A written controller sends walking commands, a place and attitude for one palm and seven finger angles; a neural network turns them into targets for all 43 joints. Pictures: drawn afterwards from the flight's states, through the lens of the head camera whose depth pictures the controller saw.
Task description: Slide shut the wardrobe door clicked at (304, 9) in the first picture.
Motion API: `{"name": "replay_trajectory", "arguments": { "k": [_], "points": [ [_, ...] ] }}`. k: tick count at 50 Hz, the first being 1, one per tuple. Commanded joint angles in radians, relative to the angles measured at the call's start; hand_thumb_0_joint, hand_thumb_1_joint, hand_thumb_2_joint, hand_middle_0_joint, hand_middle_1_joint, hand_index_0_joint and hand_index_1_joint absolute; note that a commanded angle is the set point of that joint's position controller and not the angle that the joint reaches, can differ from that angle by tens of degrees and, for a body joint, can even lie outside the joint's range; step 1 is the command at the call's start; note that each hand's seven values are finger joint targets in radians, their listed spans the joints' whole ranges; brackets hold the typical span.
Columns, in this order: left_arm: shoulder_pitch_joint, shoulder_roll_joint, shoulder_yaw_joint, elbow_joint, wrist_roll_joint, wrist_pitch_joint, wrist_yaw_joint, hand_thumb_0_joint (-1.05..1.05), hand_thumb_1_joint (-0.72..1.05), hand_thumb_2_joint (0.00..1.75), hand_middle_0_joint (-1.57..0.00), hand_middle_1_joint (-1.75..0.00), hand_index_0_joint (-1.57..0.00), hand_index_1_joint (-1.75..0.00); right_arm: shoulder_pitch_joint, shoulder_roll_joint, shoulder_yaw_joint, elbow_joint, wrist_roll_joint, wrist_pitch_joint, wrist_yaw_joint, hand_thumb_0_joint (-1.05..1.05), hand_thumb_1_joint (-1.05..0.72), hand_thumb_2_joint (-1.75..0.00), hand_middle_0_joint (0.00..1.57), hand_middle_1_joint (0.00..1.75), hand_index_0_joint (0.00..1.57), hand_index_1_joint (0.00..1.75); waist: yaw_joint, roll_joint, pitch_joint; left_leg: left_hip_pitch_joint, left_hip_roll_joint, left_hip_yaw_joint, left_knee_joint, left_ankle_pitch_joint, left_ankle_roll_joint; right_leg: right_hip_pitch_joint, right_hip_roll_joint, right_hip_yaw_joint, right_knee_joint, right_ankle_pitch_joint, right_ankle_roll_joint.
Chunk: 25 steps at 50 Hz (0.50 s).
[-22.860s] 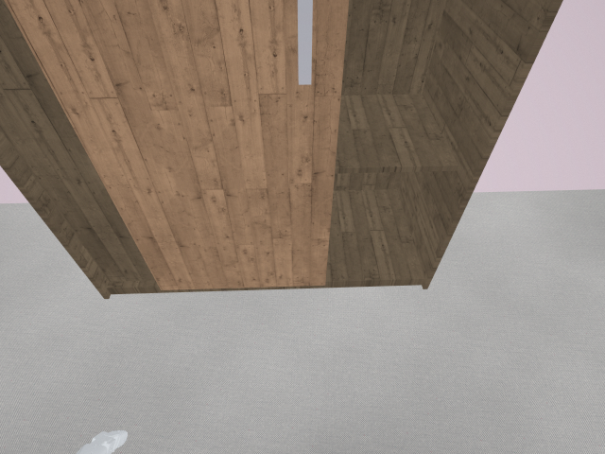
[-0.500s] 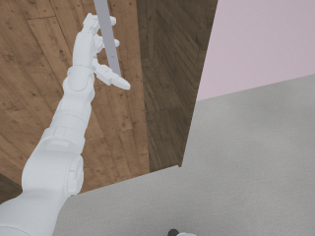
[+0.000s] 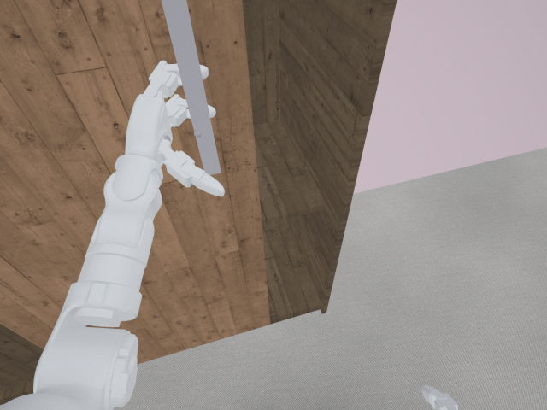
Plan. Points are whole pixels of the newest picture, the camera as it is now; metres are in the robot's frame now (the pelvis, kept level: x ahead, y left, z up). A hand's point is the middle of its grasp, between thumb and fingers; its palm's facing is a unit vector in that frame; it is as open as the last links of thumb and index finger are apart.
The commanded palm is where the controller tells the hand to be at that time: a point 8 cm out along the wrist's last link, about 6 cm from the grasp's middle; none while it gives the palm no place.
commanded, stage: slip the hand off the handle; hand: left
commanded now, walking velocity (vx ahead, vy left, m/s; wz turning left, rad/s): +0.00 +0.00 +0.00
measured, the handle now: (193, 87) +0.48 +0.10 +0.24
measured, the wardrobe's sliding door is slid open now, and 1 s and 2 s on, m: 0.20 0.20 0.20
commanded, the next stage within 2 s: draw the hand back to the body in 0.86 s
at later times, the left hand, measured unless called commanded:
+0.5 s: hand (162, 172) +0.35 +0.12 +0.21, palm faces -0.06 -0.98 -0.21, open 14.7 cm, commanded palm +0.33 +0.19 +0.22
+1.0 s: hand (152, 210) +0.29 +0.12 +0.21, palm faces -0.02 -0.98 -0.21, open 14.7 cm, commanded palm +0.26 +0.17 +0.21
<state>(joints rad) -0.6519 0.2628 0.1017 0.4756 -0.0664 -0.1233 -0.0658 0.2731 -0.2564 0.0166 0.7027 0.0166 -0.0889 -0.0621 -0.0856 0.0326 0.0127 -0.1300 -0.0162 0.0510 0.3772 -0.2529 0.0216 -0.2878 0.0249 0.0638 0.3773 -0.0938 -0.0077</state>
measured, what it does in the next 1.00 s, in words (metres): stands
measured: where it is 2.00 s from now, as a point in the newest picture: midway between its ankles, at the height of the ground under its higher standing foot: outside the picture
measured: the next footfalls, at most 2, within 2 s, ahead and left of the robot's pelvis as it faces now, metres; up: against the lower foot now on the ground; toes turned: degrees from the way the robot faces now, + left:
none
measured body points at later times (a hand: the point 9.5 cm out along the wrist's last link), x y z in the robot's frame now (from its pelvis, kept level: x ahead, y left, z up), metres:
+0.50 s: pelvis +0.02 -0.02 +0.00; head +0.01 -0.04 +0.45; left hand +0.35 +0.17 +0.22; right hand +0.22 -0.24 -0.09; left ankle -0.03 +0.11 -0.74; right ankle +0.07 -0.11 -0.74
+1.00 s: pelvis +0.01 -0.01 -0.01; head -0.02 -0.03 +0.44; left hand +0.28 +0.17 +0.22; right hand +0.22 -0.20 -0.09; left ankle -0.03 +0.11 -0.74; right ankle +0.07 -0.11 -0.74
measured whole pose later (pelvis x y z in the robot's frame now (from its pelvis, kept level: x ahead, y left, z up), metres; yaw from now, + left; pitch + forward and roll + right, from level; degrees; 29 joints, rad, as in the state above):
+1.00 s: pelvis +0.01 -0.01 -0.01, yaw +5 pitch -4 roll +0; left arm -0.14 0.23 -0.01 -0.25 -0.12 0.10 -0.09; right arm 0.16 -0.23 0.07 0.65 0.01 -0.06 -0.04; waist 0.04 0.06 -0.01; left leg -0.07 -0.02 -0.03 0.47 -0.32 0.01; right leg -0.21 0.01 -0.02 0.47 -0.19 -0.02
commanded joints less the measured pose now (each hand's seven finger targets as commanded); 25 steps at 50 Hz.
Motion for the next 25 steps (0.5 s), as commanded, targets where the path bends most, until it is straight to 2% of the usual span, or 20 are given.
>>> {"name": "replay_trajectory", "arguments": {
  "k": [1,2,3,5,6,8,9,10,11,12,13,14,17,18,20,21,23,25],
  "points": [
    [-0.333,0.304,0.204,-0.308,-0.036,0.021,0.074,0.00,-0.55,0.20,-0.25,-1.15,-0.25,-1.15,-0.059,-0.124,-0.052,-0.138,0.002,-0.027,-0.012,0.00,-0.90,-0.90,0.20,0.30,0.20,0.30,0.100,-0.097,-0.354,-0.070,0.005,-0.003,-0.054,0.291,0.015,0.353,-0.009,-0.057,0.001,0.238,-0.022],
    [-0.314,0.320,0.220,-0.336,-0.030,0.035,0.079,0.00,-0.55,0.20,-0.25,-1.15,-0.25,-1.15,-0.065,-0.122,-0.052,-0.139,-0.002,-0.020,-0.012,0.00,-0.90,-0.90,0.20,0.30,0.20,0.30,0.103,-0.075,-0.376,-0.055,0.002,-0.001,-0.047,0.327,0.012,0.364,-0.006,-0.060,0.007,0.270,-0.023],
    [-0.290,0.296,0.206,-0.366,-0.032,0.046,0.075,0.00,-0.55,0.20,-0.25,-1.15,-0.25,-1.15,-0.067,-0.114,-0.050,-0.145,-0.001,-0.015,-0.011,0.00,-0.90,-0.90,0.20,0.30,0.20,0.30,0.107,-0.068,-0.390,-0.048,0.002,0.002,-0.045,0.357,0.009,0.383,-0.012,-0.062,0.014,0.310,-0.022],
    [-0.245,0.286,0.208,-0.396,-0.037,0.075,0.072,0.00,-0.55,0.20,-0.25,-1.15,-0.25,-1.15,-0.079,-0.111,-0.049,-0.151,-0.001,-0.005,-0.008,0.00,-0.90,-0.90,0.20,0.30,0.20,0.30,0.108,-0.085,-0.390,-0.052,0.002,0.008,-0.029,0.382,0.011,0.396,-0.014,-0.059,0.023,0.370,-0.017],
    [-0.223,0.297,0.220,-0.402,-0.037,0.088,0.070,0.00,-0.55,0.20,-0.25,-1.15,-0.25,-1.15,-0.085,-0.111,-0.048,-0.153,0.001,0.002,-0.010,0.00,-0.90,-0.90,0.20,0.30,0.20,0.30,0.109,-0.100,-0.383,-0.060,0.002,0.011,-0.024,0.371,0.014,0.399,-0.015,-0.057,0.027,0.381,-0.014],
    [-0.219,0.289,0.198,-0.403,-0.028,0.100,0.054,0.00,-0.55,0.20,-0.25,-1.15,-0.25,-1.15,-0.088,-0.109,-0.048,-0.156,0.002,0.012,-0.012,0.00,-0.90,-0.90,0.20,0.30,0.20,0.30,0.095,-0.086,-0.346,-0.065,0.000,0.012,-0.022,0.337,0.017,0.370,-0.016,-0.057,0.019,0.353,-0.010],
    [-0.198,0.292,0.198,-0.431,-0.027,0.101,0.044,0.00,-0.55,0.20,-0.25,-1.15,-0.25,-1.15,-0.096,-0.108,-0.048,-0.164,0.005,0.013,-0.011,0.00,-0.90,-0.90,0.20,0.30,0.20,0.30,0.099,-0.079,-0.355,-0.065,-0.001,0.011,-0.018,0.323,0.018,0.377,-0.017,-0.053,0.022,0.346,-0.010],
    [-0.185,0.270,0.179,-0.486,-0.025,0.094,0.023,0.00,-0.55,0.20,-0.25,-1.15,-0.25,-1.15,-0.105,-0.104,-0.049,-0.177,0.004,0.011,-0.008,0.00,-0.90,-0.90,0.20,0.30,0.20,0.30,0.096,-0.069,-0.380,-0.049,-0.003,0.008,-0.010,0.334,0.020,0.381,-0.016,-0.053,0.032,0.361,-0.009],
    [-0.176,0.250,0.153,-0.524,-0.028,0.089,0.002,0.00,-0.55,0.20,-0.25,-1.15,-0.25,-1.15,-0.119,-0.100,-0.049,-0.188,0.006,0.007,-0.007,0.00,-0.90,-0.90,0.20,0.30,0.20,0.30,0.095,-0.044,-0.381,-0.037,-0.006,0.008,-0.004,0.333,0.021,0.371,-0.017,-0.051,0.033,0.362,-0.009],
    [-0.194,0.210,0.101,-0.549,-0.033,0.080,-0.022,0.00,-0.55,0.20,-0.25,-1.15,-0.25,-1.15,-0.128,-0.096,-0.046,-0.194,0.010,0.003,-0.005,0.00,-0.90,-0.90,0.20,0.30,0.20,0.30,0.081,-0.012,-0.361,-0.025,-0.009,0.005,0.002,0.324,0.021,0.343,-0.013,-0.051,0.028,0.347,-0.010],
    [-0.182,0.155,0.048,-0.552,-0.046,0.075,-0.045,0.00,-0.55,0.20,-0.25,-1.15,-0.25,-1.15,-0.127,-0.091,-0.044,-0.193,0.014,-0.006,-0.003,0.00,-0.90,-0.90,0.20,0.30,0.20,0.30,0.070,-0.015,-0.337,-0.021,-0.006,-0.004,0.005,0.308,0.020,0.317,-0.013,-0.055,0.021,0.326,-0.010],
    [-0.191,0.133,0.015,-0.575,-0.059,0.066,-0.067,0.00,-0.55,0.20,-0.25,-1.15,-0.25,-1.15,-0.129,-0.094,-0.043,-0.195,0.017,-0.016,-0.003,0.00,-0.90,-0.90,0.20,0.30,0.20,0.30,0.057,-0.031,-0.324,-0.020,-0.005,-0.012,0.012,0.277,0.022,0.293,-0.011,-0.055,0.015,0.293,-0.007],
    [-0.197,0.112,-0.027,-0.607,-0.083,0.052,-0.114,0.00,-0.55,0.20,-0.25,-1.15,-0.25,-1.15,-0.147,-0.098,-0.038,-0.195,0.022,-0.040,-0.008,0.00,-0.90,-0.90,0.20,0.30,0.20,0.30,0.038,-0.027,-0.274,-0.012,-0.013,-0.028,0.021,0.202,0.027,0.225,-0.005,-0.059,0.000,0.193,-0.006],
    [-0.196,0.134,-0.011,-0.604,-0.088,0.053,-0.116,0.00,-0.55,0.20,-0.25,-1.15,-0.25,-1.15,-0.152,-0.103,-0.037,-0.192,0.024,-0.046,-0.009,0.00,-0.90,-0.90,0.20,0.30,0.20,0.30,0.041,-0.021,-0.268,-0.020,-0.014,-0.035,0.023,0.172,0.025,0.214,-0.009,-0.060,-0.002,0.145,-0.007],
    [-0.199,0.121,-0.020,-0.593,-0.096,0.059,-0.113,0.00,-0.55,0.20,-0.25,-1.15,-0.25,-1.15,-0.174,-0.102,-0.027,-0.185,0.023,-0.055,-0.012,0.00,-0.90,-0.90,0.20,0.30,0.20,0.30,0.045,-0.047,-0.244,-0.042,-0.018,-0.047,0.022,0.118,0.024,0.195,-0.013,-0.060,-0.011,0.061,-0.006],
    [-0.202,0.133,-0.007,-0.588,-0.097,0.062,-0.105,0.00,-0.55,0.20,-0.25,-1.15,-0.25,-1.15,-0.185,-0.102,-0.022,-0.181,0.022,-0.057,-0.012,0.00,-0.90,-0.90,0.20,0.30,0.20,0.30,0.049,-0.041,-0.231,-0.051,-0.019,-0.052,0.020,0.099,0.023,0.188,-0.014,-0.059,-0.014,0.027,-0.008],
    [-0.178,0.171,0.045,-0.562,-0.102,0.074,-0.080,0.00,-0.55,0.20,-0.25,-1.15,-0.25,-1.15,-0.209,-0.102,-0.015,-0.176,0.018,-0.052,-0.015,0.00,-0.90,-0.90,0.20,0.30,0.20,0.30,0.071,-0.043,-0.234,-0.071,-0.021,-0.059,0.013,0.065,0.019,0.200,-0.017,-0.058,-0.016,-0.042,-0.010],
    [-0.158,0.176,0.069,-0.557,-0.099,0.083,-0.056,0.00,-0.55,0.20,-0.25,-1.15,-0.25,-1.15,-0.228,-0.095,-0.005,-0.179,0.012,-0.048,-0.015,0.00,-0.90,-0.90,0.20,0.30,0.20,0.30,0.088,-0.084,-0.236,-0.094,-0.020,-0.061,0.013,0.064,0.019,0.221,-0.023,-0.055,-0.010,-0.055,-0.009]
  ]
}}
